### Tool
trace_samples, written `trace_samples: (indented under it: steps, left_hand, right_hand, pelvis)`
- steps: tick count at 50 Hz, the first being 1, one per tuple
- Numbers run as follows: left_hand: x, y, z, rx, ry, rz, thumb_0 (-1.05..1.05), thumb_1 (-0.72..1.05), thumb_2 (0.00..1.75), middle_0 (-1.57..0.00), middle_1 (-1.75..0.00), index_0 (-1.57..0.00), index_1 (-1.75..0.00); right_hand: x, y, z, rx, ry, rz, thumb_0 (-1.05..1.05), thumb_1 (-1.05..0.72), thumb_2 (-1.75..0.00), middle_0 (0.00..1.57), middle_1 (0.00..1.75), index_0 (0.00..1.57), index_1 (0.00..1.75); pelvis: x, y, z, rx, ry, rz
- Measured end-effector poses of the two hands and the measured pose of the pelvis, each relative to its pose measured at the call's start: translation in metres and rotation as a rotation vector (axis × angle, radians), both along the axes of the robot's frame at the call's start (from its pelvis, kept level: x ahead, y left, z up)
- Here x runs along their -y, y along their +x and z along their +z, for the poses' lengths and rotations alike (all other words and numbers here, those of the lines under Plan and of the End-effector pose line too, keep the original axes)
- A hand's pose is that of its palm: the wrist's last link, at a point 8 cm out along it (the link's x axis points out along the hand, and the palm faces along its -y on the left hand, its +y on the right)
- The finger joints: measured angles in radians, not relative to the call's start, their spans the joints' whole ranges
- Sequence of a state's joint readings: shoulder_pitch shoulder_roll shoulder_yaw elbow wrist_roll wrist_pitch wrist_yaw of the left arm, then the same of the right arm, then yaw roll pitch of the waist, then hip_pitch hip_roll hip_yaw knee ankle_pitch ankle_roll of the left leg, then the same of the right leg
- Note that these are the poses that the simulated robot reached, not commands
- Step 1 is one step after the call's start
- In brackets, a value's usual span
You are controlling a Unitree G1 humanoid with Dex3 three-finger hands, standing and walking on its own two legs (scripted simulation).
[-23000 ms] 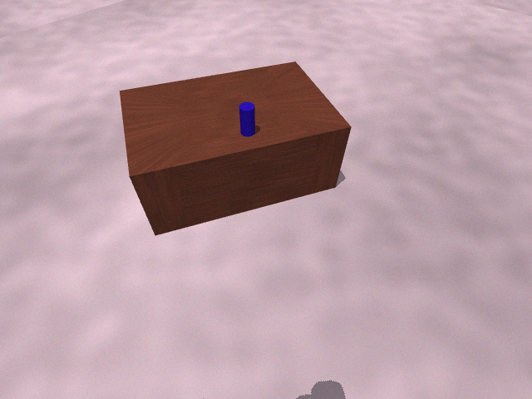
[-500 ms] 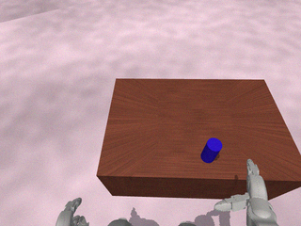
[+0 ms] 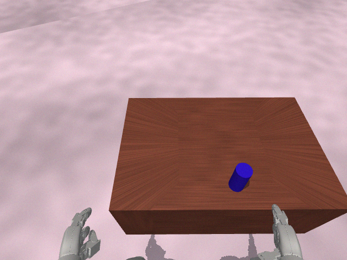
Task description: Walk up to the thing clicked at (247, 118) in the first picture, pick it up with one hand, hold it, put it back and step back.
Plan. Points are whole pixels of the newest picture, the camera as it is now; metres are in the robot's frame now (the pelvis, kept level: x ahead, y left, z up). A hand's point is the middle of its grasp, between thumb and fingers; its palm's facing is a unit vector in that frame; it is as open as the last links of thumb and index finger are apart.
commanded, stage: home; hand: right
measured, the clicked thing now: (239, 177) +0.44 -0.24 -0.28
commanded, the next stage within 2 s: stand in 1.68 s
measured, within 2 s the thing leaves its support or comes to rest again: neither
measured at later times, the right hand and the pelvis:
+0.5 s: hand out of the picture +0.06 -0.26 -0.11, palm faces +0.01 +0.93 -0.37, open 17.5 cm; pelvis +0.00 -0.01 +0.04, yaw -1 degrees
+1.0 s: hand out of the picture +0.02 -0.25 -0.11, palm faces +0.01 +0.93 -0.37, open 17.5 cm; pelvis -0.03 +0.00 +0.04, yaw -1 degrees
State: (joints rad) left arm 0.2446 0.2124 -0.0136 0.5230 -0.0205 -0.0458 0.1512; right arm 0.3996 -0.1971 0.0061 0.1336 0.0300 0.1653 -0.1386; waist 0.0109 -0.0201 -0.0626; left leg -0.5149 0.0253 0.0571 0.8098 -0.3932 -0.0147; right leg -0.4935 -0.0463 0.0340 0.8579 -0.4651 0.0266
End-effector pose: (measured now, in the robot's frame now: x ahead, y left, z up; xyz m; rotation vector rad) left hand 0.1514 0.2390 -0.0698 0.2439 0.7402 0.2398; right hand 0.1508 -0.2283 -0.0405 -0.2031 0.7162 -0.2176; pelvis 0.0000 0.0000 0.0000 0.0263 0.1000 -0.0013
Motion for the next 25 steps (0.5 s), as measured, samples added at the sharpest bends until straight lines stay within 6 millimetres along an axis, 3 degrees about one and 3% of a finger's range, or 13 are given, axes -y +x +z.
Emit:
trace_samples:
  steps: [4, 8, 16, 25]
  left_hand:
    - [-0.003, -0.014, -0.006, -0.041, 0.013, -0.005, 0.01, 0.89, 0.89, -0.21, -0.3, -0.2, -0.3]
    - [-0.01, -0.032, -0.018, -0.208, 0.03, -0.086, 0.01, 0.89, 0.89, -0.21, -0.3, -0.2, -0.3]
    - [-0.029, -0.061, -0.015, -0.335, 0.013, -0.043, 0.01, 0.9, 0.9, -0.21, -0.3, -0.2, -0.31]
    - [-0.034, -0.082, -0.016, -0.428, -0.004, -0.02, 0.01, 0.9, 0.9, -0.21, -0.3, -0.2, -0.31]
  right_hand:
    - [0.0, 0.0, -0.003, -0.007, -0.016, 0.039, -0.01, 0.55, -0.05, 0.06, 0.05, 0.06, 0.05]
    - [0.016, -0.007, -0.023, -0.11, -0.057, 0.124, -0.01, 0.55, -0.05, 0.06, 0.05, 0.06, 0.05]
    - [0.055, -0.05, -0.032, -0.307, -0.08, 0.052, -0.01, 0.54, -0.05, 0.06, 0.05, 0.06, 0.05]
    - [0.07, -0.095, -0.03, -0.448, -0.089, -0.024, -0.01, 0.55, -0.04, 0.05, 0.05, 0.06, 0.05]
  pelvis:
    - [0.001, -0.002, 0.0, 0.011, -0.001, 0.005]
    - [0.002, -0.003, 0.007, 0.057, -0.011, 0.0]
    - [0.005, 0.001, 0.024, 0.105, -0.023, -0.008]
    - [0.006, -0.002, 0.037, 0.143, -0.032, -0.013]
